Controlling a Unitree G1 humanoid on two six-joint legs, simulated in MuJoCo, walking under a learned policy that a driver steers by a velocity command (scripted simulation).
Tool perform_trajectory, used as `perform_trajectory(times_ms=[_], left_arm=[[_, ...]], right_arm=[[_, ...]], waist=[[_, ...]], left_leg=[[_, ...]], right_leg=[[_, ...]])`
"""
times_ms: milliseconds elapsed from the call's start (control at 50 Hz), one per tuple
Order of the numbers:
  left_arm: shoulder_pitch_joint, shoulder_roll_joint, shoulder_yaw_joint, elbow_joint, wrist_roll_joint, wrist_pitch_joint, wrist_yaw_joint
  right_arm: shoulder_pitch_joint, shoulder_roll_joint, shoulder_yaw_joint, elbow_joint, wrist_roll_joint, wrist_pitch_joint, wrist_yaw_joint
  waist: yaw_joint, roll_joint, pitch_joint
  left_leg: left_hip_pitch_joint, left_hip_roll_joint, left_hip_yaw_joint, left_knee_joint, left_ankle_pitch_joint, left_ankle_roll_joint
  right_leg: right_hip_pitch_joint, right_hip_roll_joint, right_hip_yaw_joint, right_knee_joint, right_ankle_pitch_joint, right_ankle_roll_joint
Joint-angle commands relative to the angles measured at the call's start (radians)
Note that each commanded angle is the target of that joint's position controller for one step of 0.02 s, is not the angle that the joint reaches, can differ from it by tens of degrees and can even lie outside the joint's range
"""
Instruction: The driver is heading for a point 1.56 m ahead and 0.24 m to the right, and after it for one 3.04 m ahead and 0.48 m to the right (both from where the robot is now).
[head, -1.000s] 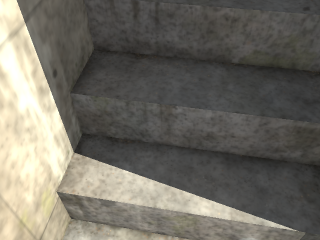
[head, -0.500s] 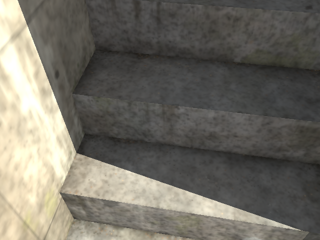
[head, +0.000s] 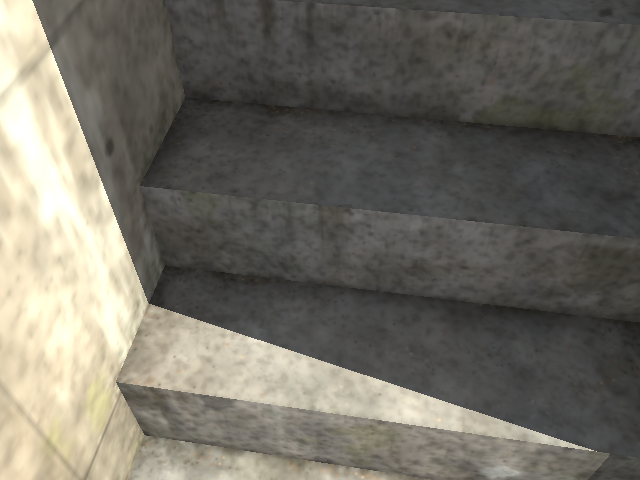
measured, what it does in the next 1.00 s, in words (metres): stands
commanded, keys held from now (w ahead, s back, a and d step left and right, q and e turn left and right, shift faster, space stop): w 1.00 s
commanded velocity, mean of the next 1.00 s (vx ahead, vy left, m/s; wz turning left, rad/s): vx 0.47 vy -0.01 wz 0.00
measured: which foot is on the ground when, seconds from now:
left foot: down 0.00-1.00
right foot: down 0.00-1.00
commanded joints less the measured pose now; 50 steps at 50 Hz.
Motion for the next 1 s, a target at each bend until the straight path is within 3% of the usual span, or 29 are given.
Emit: perform_trajectory(times_ms=[20, 180, 200, 260, 280, 320, 360, 420, 820, 840, 860, 920, 940, 960, 1000], left_arm=[[-0.017, 0.082, 0.014, -0.055, -0.001, -0.012, 0.003], [-0.025, 0.085, 0.012, -0.054, -0.001, -0.012, 0.003], [0.044, 0.108, 0.020, 0.009, -0.029, 0.002, 0.014], [0.034, 0.090, 0.020, 0.009, -0.016, 0.012, 0.015], [-0.046, 0.069, 0.013, -0.055, 0.016, -0.001, 0.002], [-0.064, 0.078, 0.012, -0.058, 0.009, -0.010, -0.003], [-0.034, 0.090, 0.013, -0.050, 0.000, -0.014, 0.001], [-0.024, 0.093, 0.013, -0.053, -0.003, -0.013, 0.004], [-0.059, 0.099, 0.008, -0.062, 0.000, -0.010, 0.001], [0.015, 0.127, 0.019, 0.003, -0.030, 0.004, 0.011], [0.030, 0.120, 0.019, 0.006, -0.029, 0.010, 0.013], [0.002, 0.100, 0.017, 0.005, -0.013, 0.015, 0.009], [-0.079, 0.080, 0.009, -0.060, 0.019, 0.001, -0.003], [-0.097, 0.089, 0.010, -0.063, 0.018, -0.005, -0.006], [-0.064, 0.103, 0.011, -0.054, 0.004, -0.011, -0.004]], right_arm=[[0.001, -0.066, -0.010, -0.046, 0.001, -0.012, -0.003], [-0.003, -0.069, -0.007, -0.044, 0.000, -0.011, -0.002], [-0.007, -0.081, -0.010, -0.070, -0.033, -0.017, 0.004], [0.004, -0.078, -0.010, -0.057, -0.017, -0.010, 0.002], [0.005, -0.068, -0.010, -0.031, 0.019, -0.001, -0.005], [-0.029, -0.062, -0.006, -0.050, 0.008, -0.006, -0.004], [-0.024, -0.072, -0.007, -0.053, -0.001, -0.013, -0.003], [-0.012, -0.075, -0.006, -0.047, 0.002, -0.013, -0.004], [-0.036, -0.085, 0.002, -0.055, -0.002, -0.013, 0.001], [-0.038, -0.099, -0.003, -0.082, -0.034, -0.019, 0.007], [-0.022, -0.106, -0.006, -0.075, -0.030, -0.017, 0.006], [-0.026, -0.091, -0.003, -0.067, -0.016, -0.009, 0.004], [-0.026, -0.080, -0.001, -0.043, 0.018, -0.002, -0.003], [-0.047, -0.074, 0.002, -0.055, 0.013, -0.004, -0.003], [-0.047, -0.086, 0.000, -0.062, 0.000, -0.011, -0.002]], waist=[[0.001, -0.007, -0.051], [-0.001, -0.007, -0.031], [-0.028, -0.030, -0.027], [-0.025, 0.021, -0.018], [0.001, 0.052, -0.010], [-0.006, 0.003, 0.018], [-0.003, -0.017, -0.024], [-0.001, -0.012, -0.069], [-0.002, -0.006, -0.046], [-0.029, -0.027, -0.040], [-0.023, 0.000, -0.057], [-0.027, 0.028, -0.017], [-0.001, 0.051, -0.010], [-0.009, 0.018, 0.014], [-0.005, -0.012, -0.023]], left_leg=[[0.038, 0.119, -0.096, 0.006, 0.193, 0.037], [0.034, 0.120, -0.100, 0.000, 0.195, 0.036], [0.086, 0.155, -0.119, 0.021, 0.259, 0.027], [0.056, 0.148, -0.125, 0.022, 0.189, 0.022], [-0.009, 0.103, -0.098, 0.002, 0.069, 0.033], [-0.016, 0.112, -0.094, -0.019, 0.089, 0.038], [0.026, 0.123, -0.098, -0.002, 0.206, 0.037], [0.057, 0.124, -0.096, 0.014, 0.242, 0.034], [0.045, 0.125, -0.105, -0.007, 0.206, 0.030], [0.094, 0.156, -0.123, 0.022, 0.262, 0.022], [0.092, 0.154, -0.128, 0.033, 0.253, 0.020], [0.042, 0.148, -0.131, 0.012, 0.142, 0.019], [-0.019, 0.106, -0.104, -0.011, 0.054, 0.028], [-0.023, 0.111, -0.100, -0.026, 0.068, 0.031], [0.020, 0.121, -0.100, -0.014, 0.160, 0.034]], right_leg=[[-0.008, -0.173, 0.115, -0.002, 0.276, -0.015], [-0.017, -0.174, 0.117, -0.009, 0.267, -0.012], [-0.057, -0.156, 0.094, 0.008, 0.282, -0.013], [-0.043, -0.154, 0.099, -0.012, 0.208, -0.012], [-0.011, -0.168, 0.123, -0.029, 0.148, -0.014], [-0.032, -0.171, 0.128, -0.034, 0.185, -0.013], [-0.012, -0.177, 0.124, -0.011, 0.318, -0.010], [0.002, -0.178, 0.119, 0.001, 0.340, -0.008], [-0.014, -0.178, 0.122, -0.018, 0.266, -0.004], [-0.054, -0.158, 0.097, 0.005, 0.275, -0.008], [-0.041, -0.158, 0.099, 0.001, 0.249, -0.008], [-0.042, -0.153, 0.104, -0.022, 0.181, -0.008], [-0.007, -0.171, 0.130, -0.039, 0.146, -0.008], [-0.027, -0.173, 0.133, -0.041, 0.161, -0.006], [-0.014, -0.177, 0.132, -0.025, 0.268, -0.006]])
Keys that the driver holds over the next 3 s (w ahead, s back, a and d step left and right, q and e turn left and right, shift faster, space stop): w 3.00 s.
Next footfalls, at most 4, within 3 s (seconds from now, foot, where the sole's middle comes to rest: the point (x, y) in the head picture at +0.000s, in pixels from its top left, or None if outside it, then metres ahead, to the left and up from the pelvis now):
none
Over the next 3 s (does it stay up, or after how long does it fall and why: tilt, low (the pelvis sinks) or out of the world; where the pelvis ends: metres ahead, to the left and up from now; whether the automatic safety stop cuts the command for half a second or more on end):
stays up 0.00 0.01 0.00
